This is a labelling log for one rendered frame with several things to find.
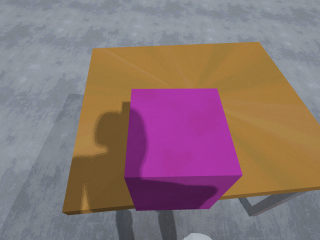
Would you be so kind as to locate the carton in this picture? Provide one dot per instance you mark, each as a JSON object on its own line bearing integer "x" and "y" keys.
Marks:
{"x": 180, "y": 154}

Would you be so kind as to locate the table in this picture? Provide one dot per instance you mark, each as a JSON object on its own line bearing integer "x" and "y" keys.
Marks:
{"x": 275, "y": 136}

